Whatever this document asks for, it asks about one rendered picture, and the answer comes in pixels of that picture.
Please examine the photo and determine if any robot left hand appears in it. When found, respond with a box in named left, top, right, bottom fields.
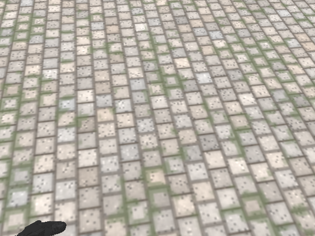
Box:
left=15, top=220, right=67, bottom=236

